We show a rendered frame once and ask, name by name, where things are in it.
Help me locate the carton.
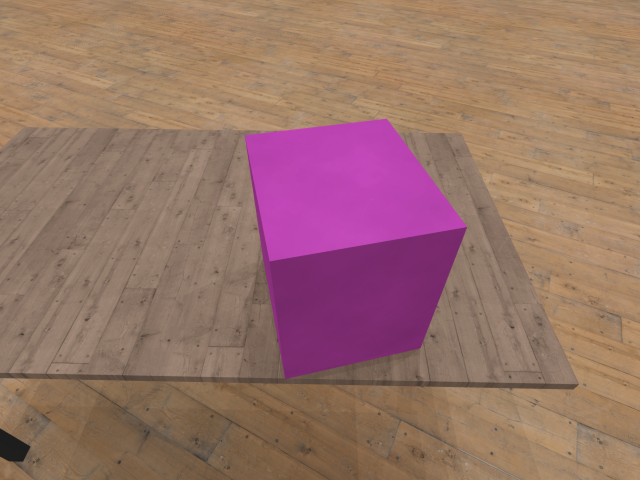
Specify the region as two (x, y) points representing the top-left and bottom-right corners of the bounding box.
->
(245, 119), (467, 379)

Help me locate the table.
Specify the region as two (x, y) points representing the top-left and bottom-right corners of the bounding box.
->
(0, 127), (579, 462)

